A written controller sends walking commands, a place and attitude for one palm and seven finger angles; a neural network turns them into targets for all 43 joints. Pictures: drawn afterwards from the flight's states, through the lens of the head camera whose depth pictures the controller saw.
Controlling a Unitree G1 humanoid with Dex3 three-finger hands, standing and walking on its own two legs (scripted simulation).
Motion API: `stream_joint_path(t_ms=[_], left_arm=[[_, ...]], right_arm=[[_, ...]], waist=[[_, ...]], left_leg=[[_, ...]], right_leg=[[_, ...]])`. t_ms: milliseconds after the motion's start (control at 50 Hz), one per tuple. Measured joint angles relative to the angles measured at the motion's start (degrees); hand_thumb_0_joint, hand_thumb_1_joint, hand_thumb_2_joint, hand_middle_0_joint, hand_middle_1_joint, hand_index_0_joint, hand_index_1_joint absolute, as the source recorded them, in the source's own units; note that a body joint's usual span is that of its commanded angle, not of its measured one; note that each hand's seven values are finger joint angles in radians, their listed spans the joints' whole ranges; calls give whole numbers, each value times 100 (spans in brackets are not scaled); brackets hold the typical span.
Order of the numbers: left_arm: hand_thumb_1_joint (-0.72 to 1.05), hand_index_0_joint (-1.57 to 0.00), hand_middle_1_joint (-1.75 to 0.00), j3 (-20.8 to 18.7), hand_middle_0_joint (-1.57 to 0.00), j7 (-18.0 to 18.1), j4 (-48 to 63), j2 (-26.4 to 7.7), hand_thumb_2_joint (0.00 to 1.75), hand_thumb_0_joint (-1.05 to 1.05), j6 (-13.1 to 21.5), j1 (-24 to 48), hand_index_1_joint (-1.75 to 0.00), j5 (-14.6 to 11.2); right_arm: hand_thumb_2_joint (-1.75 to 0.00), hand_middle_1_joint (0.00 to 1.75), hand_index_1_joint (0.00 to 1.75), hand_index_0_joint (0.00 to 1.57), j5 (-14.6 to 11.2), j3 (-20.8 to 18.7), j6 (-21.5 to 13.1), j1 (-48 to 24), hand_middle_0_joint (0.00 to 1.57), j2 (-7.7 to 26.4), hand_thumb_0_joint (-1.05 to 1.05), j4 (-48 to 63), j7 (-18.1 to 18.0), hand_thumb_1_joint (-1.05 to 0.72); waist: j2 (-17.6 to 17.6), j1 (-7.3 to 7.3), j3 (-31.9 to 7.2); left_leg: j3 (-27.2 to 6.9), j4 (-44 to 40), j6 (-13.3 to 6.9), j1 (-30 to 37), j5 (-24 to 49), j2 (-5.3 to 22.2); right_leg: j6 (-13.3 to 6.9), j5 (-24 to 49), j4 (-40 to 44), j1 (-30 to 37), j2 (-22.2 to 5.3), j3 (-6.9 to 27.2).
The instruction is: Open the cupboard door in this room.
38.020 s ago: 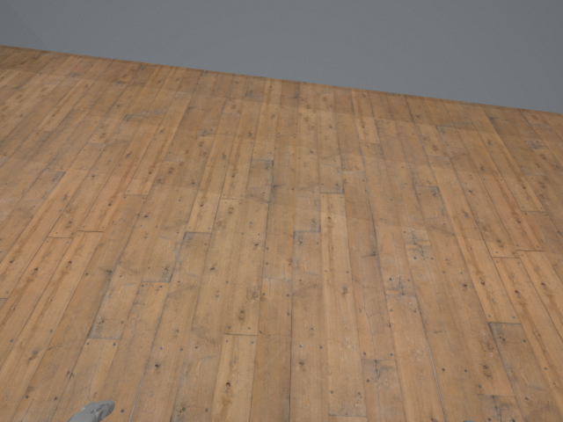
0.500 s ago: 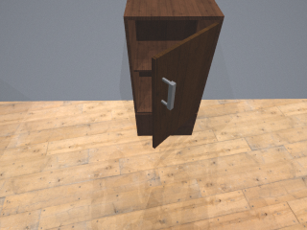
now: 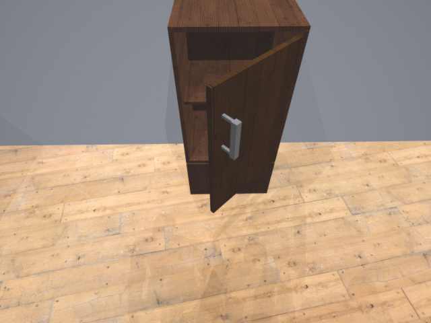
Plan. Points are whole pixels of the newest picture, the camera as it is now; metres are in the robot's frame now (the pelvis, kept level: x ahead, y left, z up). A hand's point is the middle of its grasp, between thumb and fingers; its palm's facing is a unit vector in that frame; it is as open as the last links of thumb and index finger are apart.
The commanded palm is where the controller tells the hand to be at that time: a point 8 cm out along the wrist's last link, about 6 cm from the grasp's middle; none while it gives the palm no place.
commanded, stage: walk to a spot facing it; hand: left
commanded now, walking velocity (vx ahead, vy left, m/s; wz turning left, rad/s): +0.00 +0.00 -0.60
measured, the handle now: (229, 137) +0.60 +0.00 -0.05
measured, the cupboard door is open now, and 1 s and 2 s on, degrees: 44 44 44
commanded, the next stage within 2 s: none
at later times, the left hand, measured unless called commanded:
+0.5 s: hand out of the picture +0.11 +0.17 -0.17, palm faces -0.17 -0.95 -0.28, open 7.4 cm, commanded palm none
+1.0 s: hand out of the picture +0.15 +0.13 -0.19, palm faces -0.42 -0.89 -0.19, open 7.4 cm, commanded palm none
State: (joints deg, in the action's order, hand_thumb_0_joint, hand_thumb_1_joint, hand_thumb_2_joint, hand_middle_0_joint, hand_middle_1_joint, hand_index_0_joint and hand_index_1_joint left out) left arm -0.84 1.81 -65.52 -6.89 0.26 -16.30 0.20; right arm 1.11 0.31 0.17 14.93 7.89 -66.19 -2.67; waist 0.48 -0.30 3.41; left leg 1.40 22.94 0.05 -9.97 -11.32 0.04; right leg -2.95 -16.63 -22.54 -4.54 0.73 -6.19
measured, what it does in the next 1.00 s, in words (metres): steps on the spot, turning right: left foot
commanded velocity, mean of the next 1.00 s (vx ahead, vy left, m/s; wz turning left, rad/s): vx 0.00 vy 0.00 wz -0.60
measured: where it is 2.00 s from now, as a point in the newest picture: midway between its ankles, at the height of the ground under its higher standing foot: outside the picture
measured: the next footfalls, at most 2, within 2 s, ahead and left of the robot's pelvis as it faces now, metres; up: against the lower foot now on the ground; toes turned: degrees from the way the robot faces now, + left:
left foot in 0.92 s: +0.10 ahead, +0.08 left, +0.00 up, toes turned -27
right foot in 1.22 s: -0.04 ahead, -0.16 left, +0.00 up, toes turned -43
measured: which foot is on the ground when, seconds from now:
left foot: down 0.00-0.52, up 0.54-0.90, down 0.92-1.00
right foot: down 0.00-0.90, up 0.92-1.00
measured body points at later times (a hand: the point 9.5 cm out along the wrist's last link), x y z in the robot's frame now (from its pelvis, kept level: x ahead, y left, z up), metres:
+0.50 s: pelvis -0.02 -0.02 -0.02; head +0.03 -0.05 +0.43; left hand +0.12 +0.22 -0.15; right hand -0.03 -0.27 -0.18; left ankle +0.01 +0.12 -0.74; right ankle -0.04 -0.11 -0.73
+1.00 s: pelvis +0.00 -0.02 -0.01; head +0.07 -0.02 +0.43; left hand +0.18 +0.18 -0.17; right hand -0.01 -0.29 -0.13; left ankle +0.06 +0.09 -0.74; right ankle -0.06 -0.11 -0.70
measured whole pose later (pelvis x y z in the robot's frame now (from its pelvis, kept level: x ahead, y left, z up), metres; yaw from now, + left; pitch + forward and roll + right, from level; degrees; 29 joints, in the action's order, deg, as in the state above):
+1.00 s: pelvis +0.00 -0.02 -0.01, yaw -30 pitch +1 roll +0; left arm -5.4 -1.4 -53.2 -13.8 -3.8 -11.0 1.4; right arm 1.4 -1.2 0.3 7.6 10.8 -49.0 -2.5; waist -3.2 -2.2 5.9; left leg 2.2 32.6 0.2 -16.3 -17.6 2.3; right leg 1.0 -28.1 -54.8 -26.0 4.2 3.5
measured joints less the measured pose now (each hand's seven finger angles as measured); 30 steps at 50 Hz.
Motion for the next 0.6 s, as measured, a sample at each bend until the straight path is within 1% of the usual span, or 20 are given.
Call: stream_joint_path(t_ms=[60,140,220,300,320,380,400,420,460,480,500,520,540,560,580,600], left_arm=[[91,-20,-29,-76,-20,-17,65,2,90,0,-75,-20,-30,22],[91,-20,-30,-203,-20,-65,190,-48,90,0,-211,-28,-30,56],[91,-20,-30,-312,-20,-103,329,-156,90,0,-295,28,-30,75],[91,-20,-30,-388,-20,-147,495,-301,90,0,-354,175,-30,78],[91,-20,-30,-402,-20,-163,552,-338,90,0,-368,227,-30,78],[91,-20,-29,-447,-20,-222,730,-420,90,0,-431,459,-30,97],[91,-20,-29,-459,-20,-244,790,-440,90,0,-436,545,-30,104],[91,-20,-29,-466,-20,-264,857,-457,90,0,-432,625,-30,108],[91,-20,-29,-466,-20,-300,1003,-482,90,0,-401,756,-30,106],[91,-19,-29,-464,-20,-315,1078,-497,90,0,-374,800,-30,105],[91,-19,-29,-458,-20,-329,1159,-526,90,0,-337,819,-30,105],[91,-19,-29,-453,-20,-333,1248,-588,90,0,-283,806,-30,116],[91,-20,-29,-454,-20,-309,1280,-607,90,0,-236,836,-30,124],[91,-20,-29,-440,-20,-284,1296,-600,90,0,-214,866,-30,118],[91,-20,-29,-426,-20,-259,1312,-584,90,0,-211,872,-30,115],[91,-20,-29,-419,-20,-231,1321,-567,90,0,-223,860,-30,116]], right_arm=[[-90,29,30,20,3,-59,54,-43,20,19,0,60,-29,-91],[-90,29,30,20,5,-167,139,-106,20,49,0,243,-48,-91],[-90,29,30,20,2,-255,175,-139,20,96,0,431,-57,-91],[-90,29,30,20,12,-303,168,-175,20,144,0,599,-66,-91],[-90,29,30,20,21,-309,148,-185,20,160,0,654,-67,-91],[-90,29,30,20,69,-309,69,-225,20,239,0,823,-65,-91],[-90,29,30,20,83,-305,57,-231,20,271,0,865,-60,-91],[-90,29,30,20,99,-304,56,-236,20,305,0,895,-51,-91],[-90,29,30,20,119,-305,78,-250,20,378,0,939,-21,-91],[-90,29,30,20,117,-311,97,-255,20,413,0,959,-3,-91],[-90,30,30,20,105,-318,122,-247,20,441,0,983,19,-90],[-90,30,30,21,79,-329,158,-231,20,448,0,1021,45,-90],[-90,30,30,21,54,-352,214,-280,20,480,0,1036,68,-90],[-90,30,30,21,33,-375,277,-347,20,524,0,1044,84,-90],[-90,30,30,20,18,-397,329,-421,20,564,0,1050,93,-91],[-90,29,30,20,11,-417,361,-495,20,591,0,1063,99,-91]], waist=[[23,-32,20],[19,-30,64],[-21,-5,97],[-123,-14,117],[-144,-27,121],[-101,-31,220],[-57,-20,258],[-6,-13,287],[112,-13,328],[170,-16,336],[204,-25,323],[164,-38,277],[193,-37,300],[237,-20,341],[261,-14,370],[256,-17,382]], left_leg=[[105,182,24,-72,-116,81],[277,538,55,-242,-326,216],[424,865,71,-397,-517,330],[629,970,52,-455,-599,368],[706,973,38,-475,-604,375],[916,923,6,-469,-567,441],[957,889,19,-448,-542,476],[992,861,45,-429,-520,521],[1053,878,117,-412,-516,642],[1079,954,166,-429,-552,717],[1103,1101,221,-480,-626,792],[1133,1351,240,-594,-760,830],[987,1807,262,-773,-1205,845],[728,2372,255,-986,-1548,783],[500,2918,247,-1190,-1692,688],[349,3359,246,-1363,-1692,595]], right_leg=[[-27,-52,-151,-104,59,109],[-68,-171,-474,-334,158,287],[-92,-281,-771,-540,240,439],[-67,-358,-1034,-753,258,638],[-36,-361,-1189,-881,254,684],[96,-1117,-2432,-1458,158,589],[122,-1238,-2689,-1583,105,543],[142,-1288,-2777,-1652,43,495],[172,-1210,-2537,-1636,-72,404],[183,-1000,-2242,-1554,-114,364],[187,-648,-1832,-1423,-149,339],[137,-119,-1428,-1332,-199,388],[95,14,-1525,-1403,-149,389],[53,-101,-1646,-1437,-92,383],[19,-220,-1662,-1429,-40,399],[-3,-269,-1598,-1403,4,445]])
